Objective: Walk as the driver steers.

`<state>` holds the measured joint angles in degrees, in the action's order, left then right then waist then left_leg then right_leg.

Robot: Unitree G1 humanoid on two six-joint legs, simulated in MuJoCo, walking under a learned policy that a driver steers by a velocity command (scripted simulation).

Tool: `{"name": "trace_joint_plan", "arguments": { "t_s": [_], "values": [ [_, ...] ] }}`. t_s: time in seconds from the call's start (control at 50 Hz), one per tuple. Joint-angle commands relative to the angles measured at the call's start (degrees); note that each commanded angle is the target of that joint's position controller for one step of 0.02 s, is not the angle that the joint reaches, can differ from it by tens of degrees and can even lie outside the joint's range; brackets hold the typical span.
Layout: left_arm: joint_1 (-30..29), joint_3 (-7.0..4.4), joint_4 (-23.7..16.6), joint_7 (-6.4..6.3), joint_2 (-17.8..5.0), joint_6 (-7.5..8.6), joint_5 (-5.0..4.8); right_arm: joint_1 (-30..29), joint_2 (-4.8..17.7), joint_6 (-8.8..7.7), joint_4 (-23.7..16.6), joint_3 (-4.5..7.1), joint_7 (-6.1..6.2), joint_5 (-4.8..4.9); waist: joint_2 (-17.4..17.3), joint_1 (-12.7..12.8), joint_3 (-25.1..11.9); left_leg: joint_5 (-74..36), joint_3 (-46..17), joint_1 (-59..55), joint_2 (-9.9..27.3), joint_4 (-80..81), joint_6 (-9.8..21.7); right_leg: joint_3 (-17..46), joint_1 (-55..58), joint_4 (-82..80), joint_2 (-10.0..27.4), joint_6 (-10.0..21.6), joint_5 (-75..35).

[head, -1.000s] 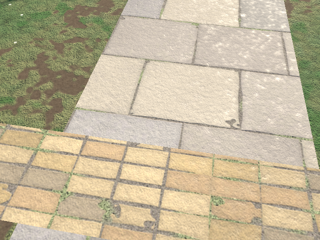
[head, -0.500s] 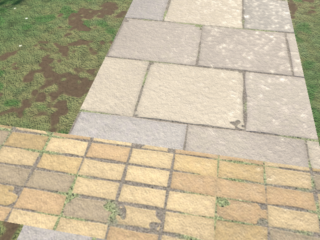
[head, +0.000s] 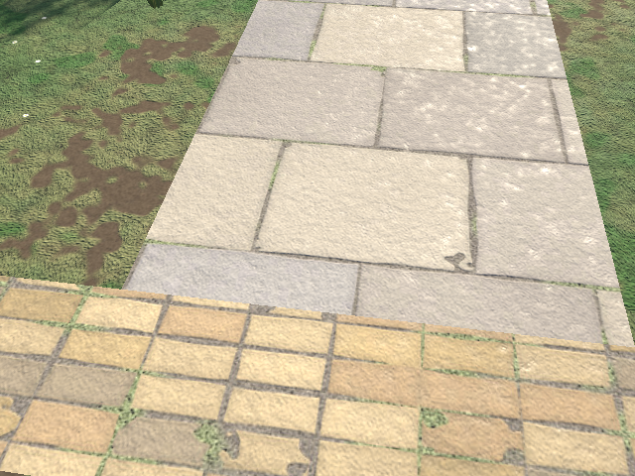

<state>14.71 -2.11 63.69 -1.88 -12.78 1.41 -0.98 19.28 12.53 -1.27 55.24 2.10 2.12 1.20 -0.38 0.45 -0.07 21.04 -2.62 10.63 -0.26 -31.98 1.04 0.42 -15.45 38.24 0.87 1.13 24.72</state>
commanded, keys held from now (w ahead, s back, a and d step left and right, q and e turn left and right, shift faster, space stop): w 1.00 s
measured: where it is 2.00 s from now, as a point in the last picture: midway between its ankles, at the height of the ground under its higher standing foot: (340, 271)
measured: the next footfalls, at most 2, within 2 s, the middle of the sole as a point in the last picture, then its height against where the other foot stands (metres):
left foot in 0.52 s outside the picture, level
right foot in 1.06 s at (387, 402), level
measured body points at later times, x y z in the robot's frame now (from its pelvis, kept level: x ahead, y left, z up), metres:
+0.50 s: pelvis +0.21 +0.01 -0.01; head +0.24 +0.01 +0.44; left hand +0.08 +0.25 -0.14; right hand +0.47 -0.20 -0.09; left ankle +0.36 +0.12 -0.73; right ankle +0.00 -0.12 -0.73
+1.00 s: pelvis +0.50 +0.01 +0.00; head +0.52 +0.00 +0.45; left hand +0.71 +0.24 -0.09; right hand +0.45 -0.26 -0.14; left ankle +0.36 +0.12 -0.73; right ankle +0.67 -0.12 -0.71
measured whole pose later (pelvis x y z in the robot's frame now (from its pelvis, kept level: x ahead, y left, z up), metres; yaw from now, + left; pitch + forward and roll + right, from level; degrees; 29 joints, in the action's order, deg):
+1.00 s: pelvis +0.50 +0.01 +0.00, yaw +0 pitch +2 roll +3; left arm 1.6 -2.0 47.6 1.6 -13.7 5.2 -1.0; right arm 22.2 14.7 -4.4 58.6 2.7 0.3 1.1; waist 1.9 -4.7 0.7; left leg 18.3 2.6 -4.2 -3.2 -12.1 1.2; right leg 0.1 -33.8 30.5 4.4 1.9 -1.5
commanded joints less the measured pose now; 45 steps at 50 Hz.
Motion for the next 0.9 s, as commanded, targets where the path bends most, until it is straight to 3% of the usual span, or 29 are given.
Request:
{"name": "trace_joint_plan", "arguments": {
  "t_s": [0.02, 0.04, 0.06, 0.08, 0.1, 0.12, 0.14, 0.18, 0.22, 0.26, 0.32, 0.36, 0.42, 0.46, 0.48, 0.5, 0.52, 0.54, 0.56, 0.58, 0.6, 0.62, 0.66, 0.68, 0.72, 0.78, 0.84, 0.9],
  "values": [
    [-1.3, -0.27, -3.4, 1.4, -2.5, 3.24, -0.86, -0.9, 10.3, -1.51, -2.5, 2.3, -0.17, 0.59, -10.3, 1.1, 10.1, 24.9, -22.2, 9.6, 14.9, 20.8, 10.9, -2.2, -4.6, 1.2, -0.3, 3.2, 1.8],
    [3.3, -0.29, -1.9, 1.66, -2.0, 3.7, -1.1, -4.7, 9.6, -1.47, -3.6, 1.99, -0.41, 0.88, -9.4, 4.0, 9.8, 21.4, -17.6, 13.7, 12.1, 18.1, 8.8, -2.7, 3.6, -7.0, -0.7, 4.2, 0.1],
    [8.6, -0.83, 0.4, 1.73, -3.2, 3.89, -0.67, -7.6, 8.2, -1.55, -4.8, 1.58, -0.54, 0.87, -5.8, 6.1, 9.0, 14.1, -11.6, 17.6, 7.8, 11.6, 6.2, -0.8, 11.8, -12.3, -0.7, 4.1, -4.4],
    [15.7, -2.13, 2.2, 1.6, -7.9, 4.06, -0.17, -9.3, 4.4, -2.11, -6.0, 0.56, -0.74, 0.38, 5.9, 7.8, 5.9, 5.6, -1.2, 24.0, 1.0, -6.2, 2.0, 14.2, 19.6, -19.7, 8.2, 6.5, 1.4],
    [21.5, -3.64, 2.7, 2.48, -15.4, 4.61, 0.21, -10.5, 3.6, -3.22, -8.8, 0.52, -0.31, 0.74, 19.2, 8.6, 4.0, 10.4, 2.5, 33.2, -3.6, -21.5, 0.3, 38.7, 23.9, -29.3, 20.4, 14.4, 7.2],
    [17.4, -2.26, 1.5, 2.61, -11.5, 5.36, 1.26, -10.1, 6.2, -4.05, -8.5, 1.1, -0.41, 1.74, 11.9, 5.9, 5.8, 10.8, -2.9, 37.1, -0.3, -32.0, 1.2, 42.5, 21.8, -29.9, 22.7, 16.1, 8.3],
    [13.5, -1.43, -0.3, 2.57, -8.1, 5.8, 0.83, -8.3, 6.1, -4.64, -7.5, 1.07, -1.06, 2.04, 7.9, 3.8, 8.0, 5.1, -3.8, 39.6, 2.1, -35.7, 2.5, 35.8, 21.2, -29.1, 20.5, 14.3, 6.1],
    [10.2, -0.7, -1.9, 2.92, -6.5, 5.68, 0.29, -8.4, 6.6, -5.34, -6.3, 1.61, -1.65, 0.83, 5.0, 2.4, 7.9, -4.4, -1.7, 40.3, 5.5, -33.2, 3.4, 23.9, 21.2, -29.7, 16.1, 10.2, -4.0],
    [12.4, 0.31, -1.8, 2.59, -3.7, 4.78, 0.76, -10.5, 6.2, -5.28, -6.7, 1.94, -2.52, 0.16, 6.1, 2.8, 6.2, -9.3, 0.9, 36.6, 6.4, -28.6, 2.4, 15.0, 20.5, -30.2, 12.3, 8.2, -17.2],
    [14.1, 0.39, -1.9, 1.76, -4.6, 4.04, 0.97, -13.3, 4.0, -4.75, -7.6, 1.36, -3.09, 0.06, 5.8, 3.2, 5.7, -12.3, 3.1, 35.4, 6.0, -23.2, 0.7, 10.2, 19.8, -30.4, 10.9, 8.6, -25.2],
    [14.0, 0.16, -3.2, 0.78, -7.2, 3.5, 1.16, -21.7, 1.9, -4.58, -10.7, 0.07, -3.5, 0.24, 5.3, 4.5, 7.5, -18.7, 5.3, 29.2, 4.0, -9.5, -0.8, 6.0, 13.3, -32.5, 9.5, 8.6, -25.4],
    [15.5, -0.21, -3.1, 0.58, -8.5, 3.56, 0.77, -24.8, 2.7, -4.49, -11.8, -0.09, -3.92, 0.55, 6.4, 4.8, 8.3, -21.3, 6.2, 25.1, 2.8, -4.5, -0.8, 5.2, 11.6, -33.9, 10.3, 8.9, -24.4],
    [15.8, -0.76, -2.8, 0.51, -8.9, 3.5, -0.16, -27.0, 4.7, -4.57, -13.1, 0.11, -4.58, 0.8, 6.4, 3.4, 9.4, -21.8, 4.5, 23.9, 2.8, 0.2, 1.3, 4.6, 16.0, -32.6, 13.0, 8.3, -28.1],
    [14.5, -1.33, -3.3, 0.56, -9.9, 3.07, 0.04, -24.3, 6.9, -4.84, -12.8, 0.99, -4.82, 0.59, 6.8, 0.5, 6.3, -19.5, 5.0, 18.7, 1.3, 1.4, 3.3, 3.3, 19.8, -27.2, 14.1, 7.0, -42.3],
    [13.7, -1.64, -3.7, 0.6, -10.6, 2.66, 0.36, -19.7, 8.5, -4.83, -11.7, 1.87, -4.66, 0.52, 7.8, -2.3, 2.5, -18.0, 6.2, 12.1, -0.5, 0.8, 4.5, 2.2, 20.5, -21.0, 13.7, 6.2, -53.6],
    [12.9, -1.52, -4.2, 0.65, -10.1, 2.11, 0.81, -10.3, 10.7, -4.62, -8.7, 3.25, -4.28, 0.75, 7.6, -6.9, -3.3, -17.5, 7.2, 0.3, -2.2, 0.8, 6.1, 0.4, 18.2, -10.2, 11.5, 4.9, -60.3],
    [12.3, -0.94, -5.6, 0.74, -9.1, 1.94, 1.43, 0.3, 13.4, -4.27, -6.1, 4.34, -3.67, 0.56, 5.3, -11.3, -10.1, -15.1, 0.1, -16.8, 4.1, -0.5, 8.9, -0.4, 6.8, 5.2, 9.2, 3.3, -50.2],
    [19.9, 1.47, -6.7, 1.54, -0.1, 3.03, 1.43, 6.9, 19.1, -4.01, -4.2, 5.48, -3.63, -0.8, -11.4, -7.6, -21.0, -0.4, -29.2, -37.5, 20.4, 5.5, 19.0, -1.1, -14.9, 29.8, -1.9, -0.6, -14.8],
    [18.0, 1.0, -5.9, 1.97, -2.4, 4.94, -0.01, 5.6, 14.3, -3.98, -3.9, 3.96, -3.9, -0.66, -12.2, -8.1, -22.3, 6.2, -43.8, -35.4, 22.8, 16.8, 19.5, 7.5, -21.5, 39.1, -3.5, 0.5, 6.2],
    [11.1, -0.48, -8.5, 2.15, -7.4, 6.05, -1.81, -0.7, 11.1, -4.34, -4.4, 2.94, -3.96, -0.3, -9.9, -6.5, -10.4, 5.3, -34.8, -26.0, 20.5, 17.8, 15.7, 6.7, -27.0, 41.9, 0.1, 1.8, 3.1],
    [7.0, -0.67, -9.7, 1.78, -8.2, 6.47, -2.04, -6.4, 9.1, -4.66, -5.6, 2.29, -4.06, -0.35, -4.8, -4.6, -5.1, -1.5, -25.8, -16.0, 18.5, 18.9, 13.9, 5.2, -25.4, 39.8, 3.4, 2.4, -2.8],
    [5.5, -1.11, -9.8, 1.23, -7.9, 6.23, -1.33, -9.7, 7.4, -4.99, -5.9, 1.75, -4.41, -0.86, -1.8, -2.5, -2.0, -8.5, -18.9, -7.9, 16.0, 20.3, 12.6, 4.2, -22.4, 36.2, 5.5, 2.2, -6.7],
    [8.0, -1.34, -9.4, 0.87, -5.4, 4.55, -0.43, -11.4, 5.5, -5.43, -5.1, 1.22, -4.79, -1.56, -4.2, 0.9, -0.9, -12.8, -11.3, 0.3, 12.4, 23.2, 11.6, 4.5, -15.6, 31.3, 7.9, 2.0, -9.9],
    [8.4, -1.31, -9.5, 0.81, -4.4, 3.89, -0.3, -10.5, 5.6, -5.58, -4.4, 1.2, -4.73, -1.39, -4.3, 1.4, -0.2, -14.4, -9.4, 2.4, 11.8, 24.3, 12.1, 3.8, -14.9, 29.8, 8.1, 1.6, -10.0],
    [5.2, -1.6, -11.2, 0.66, -4.8, 3.18, 0.11, -8.4, 7.2, -5.82, -3.0, 1.43, -4.08, -1.35, -3.7, 1.7, 2.0, -16.2, -7.0, 4.2, 11.7, 26.3, 13.1, 3.1, -17.9, 25.6, 8.7, 0.5, -13.0],
    [-3.0, -1.8, -14.5, 0.83, -5.5, 3.41, 0.77, -5.0, 9.1, -5.5, -1.8, 1.72, -2.7, -1.27, -2.1, -0.2, 3.9, -18.0, -5.3, 1.5, 11.6, 27.4, 12.9, 2.8, -23.8, 14.1, 8.8, -1.0, -22.4],
    [-9.9, -1.2, -16.5, 1.63, -4.3, 4.04, 0.56, -2.0, 10.2, -5.09, -1.1, 1.79, -1.97, -0.78, -1.9, -2.4, 4.4, -19.4, -1.8, 0.1, 10.1, 27.4, 11.1, 0.5, -21.2, 1.6, 6.5, -1.1, -30.8],
    [-15.4, -0.74, -18.3, 2.54, -4.3, 4.23, 0.03, 2.1, 11.0, -4.6, 0.6, 1.95, -1.76, -0.16, -1.7, -4.4, 5.2, -18.8, -1.4, -4.6, 11.4, 26.3, 10.8, -0.2, -20.7, -4.3, 5.0, -1.0, -32.0]
  ]
}}
Velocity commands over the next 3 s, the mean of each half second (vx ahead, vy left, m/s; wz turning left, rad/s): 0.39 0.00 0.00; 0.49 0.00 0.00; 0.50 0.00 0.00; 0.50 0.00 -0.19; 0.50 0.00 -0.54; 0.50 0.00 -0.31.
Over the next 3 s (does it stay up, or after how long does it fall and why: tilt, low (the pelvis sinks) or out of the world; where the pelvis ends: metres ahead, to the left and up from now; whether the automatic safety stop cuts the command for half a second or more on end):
stays up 1.59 -0.14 0.01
